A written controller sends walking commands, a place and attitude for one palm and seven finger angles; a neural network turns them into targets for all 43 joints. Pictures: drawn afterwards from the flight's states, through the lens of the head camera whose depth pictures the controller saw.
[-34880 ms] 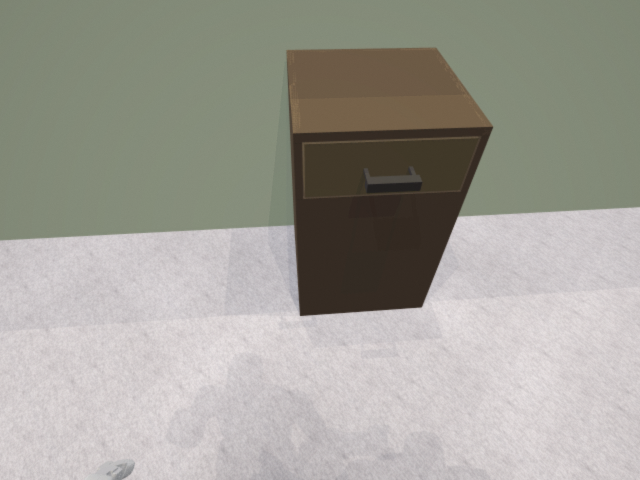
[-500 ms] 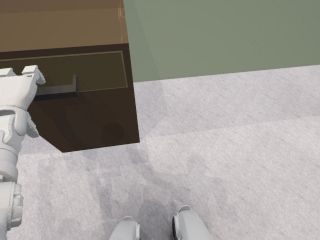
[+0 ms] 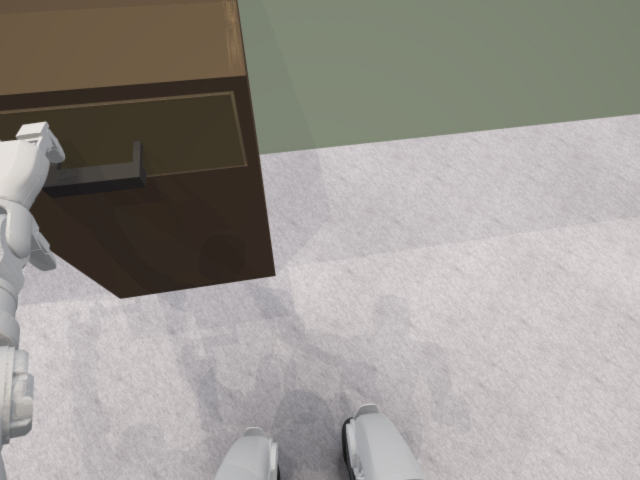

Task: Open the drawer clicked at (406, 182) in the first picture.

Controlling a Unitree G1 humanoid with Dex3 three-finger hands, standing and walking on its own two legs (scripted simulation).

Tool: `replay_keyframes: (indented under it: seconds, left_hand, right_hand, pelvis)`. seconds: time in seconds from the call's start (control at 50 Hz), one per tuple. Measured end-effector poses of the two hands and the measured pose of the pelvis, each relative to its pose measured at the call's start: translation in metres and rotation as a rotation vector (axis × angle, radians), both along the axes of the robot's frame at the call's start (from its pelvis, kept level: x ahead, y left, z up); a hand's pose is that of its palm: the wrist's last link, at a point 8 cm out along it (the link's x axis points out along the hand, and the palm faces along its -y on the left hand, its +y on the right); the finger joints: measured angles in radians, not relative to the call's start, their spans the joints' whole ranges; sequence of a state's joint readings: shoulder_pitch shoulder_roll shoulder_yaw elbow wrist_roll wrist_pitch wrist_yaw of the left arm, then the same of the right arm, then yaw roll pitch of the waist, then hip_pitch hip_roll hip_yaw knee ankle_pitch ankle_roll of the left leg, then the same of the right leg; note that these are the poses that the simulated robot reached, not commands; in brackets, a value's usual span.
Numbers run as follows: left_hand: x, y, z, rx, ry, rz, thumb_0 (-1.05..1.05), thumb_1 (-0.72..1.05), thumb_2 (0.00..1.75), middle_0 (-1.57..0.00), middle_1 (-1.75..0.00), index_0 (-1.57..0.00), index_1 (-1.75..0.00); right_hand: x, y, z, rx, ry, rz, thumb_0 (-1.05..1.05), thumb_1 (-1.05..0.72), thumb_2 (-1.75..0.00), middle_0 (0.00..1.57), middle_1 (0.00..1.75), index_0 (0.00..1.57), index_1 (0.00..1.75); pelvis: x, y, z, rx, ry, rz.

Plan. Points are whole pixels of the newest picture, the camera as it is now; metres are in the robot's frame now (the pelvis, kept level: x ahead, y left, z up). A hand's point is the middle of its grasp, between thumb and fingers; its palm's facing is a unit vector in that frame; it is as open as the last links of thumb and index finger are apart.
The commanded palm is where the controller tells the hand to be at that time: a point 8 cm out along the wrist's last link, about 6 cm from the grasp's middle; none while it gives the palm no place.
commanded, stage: re-aim the fingers above the handle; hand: left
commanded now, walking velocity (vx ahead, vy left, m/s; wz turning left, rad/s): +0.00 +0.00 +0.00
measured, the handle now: (96, 166) +0.54 +0.30 -0.04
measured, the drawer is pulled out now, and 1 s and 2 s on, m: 0.00 0.00 0.00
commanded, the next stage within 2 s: lower the fingers behind the handle in 0.88 s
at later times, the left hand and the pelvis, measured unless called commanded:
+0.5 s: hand (29, 206) +0.45 +0.34 +0.01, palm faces -0.14 +0.01 -0.99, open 13.8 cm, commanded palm +0.45 +0.33 +0.06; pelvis +0.01 +0.00 +0.00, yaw +1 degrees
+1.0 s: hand (40, 202) +0.46 +0.33 +0.01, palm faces -0.08 -0.02 -1.00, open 13.8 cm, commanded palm +0.45 +0.33 +0.06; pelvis +0.01 +0.00 +0.00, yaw +1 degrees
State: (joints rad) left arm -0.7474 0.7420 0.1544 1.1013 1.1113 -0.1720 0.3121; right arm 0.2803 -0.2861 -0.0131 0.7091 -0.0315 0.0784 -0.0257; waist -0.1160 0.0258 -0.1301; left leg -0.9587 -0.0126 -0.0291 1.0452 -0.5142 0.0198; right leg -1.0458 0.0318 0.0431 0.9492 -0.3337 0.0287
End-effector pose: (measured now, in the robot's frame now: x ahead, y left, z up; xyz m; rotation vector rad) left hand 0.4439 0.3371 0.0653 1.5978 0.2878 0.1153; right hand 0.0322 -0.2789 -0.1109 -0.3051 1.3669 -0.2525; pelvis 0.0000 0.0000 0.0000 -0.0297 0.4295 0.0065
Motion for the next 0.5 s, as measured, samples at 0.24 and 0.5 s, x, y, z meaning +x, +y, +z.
replay_keyframes:
  seconds: [0.24, 0.5]
  left_hand:
    - [-0.002, -0.013, -0.004, -0.064, -0.068, -0.119, 0.0, -0.49, 0.3, -0.32, -1.2, -0.32, -1.2]
    - [-0.004, 0.002, -0.003, -0.017, 0.026, -0.016, 0.0, -0.49, 0.3, -0.31, -1.2, -0.32, -1.2]
  right_hand:
    - [0.005, -0.001, -0.002, -0.026, 0.017, 0.006, 0.01, -0.9, -0.89, 0.21, 0.3, 0.2, 0.3]
    - [0.008, 0.008, 0.001, 0.005, 0.011, 0.003, 0.01, -0.9, -0.89, 0.21, 0.3, 0.2, 0.3]
  pelvis:
    - [0.007, 0.0, -0.006, -0.014, 0.014, 0.02]
    - [0.007, 0.004, 0.002, -0.011, -0.003, 0.014]
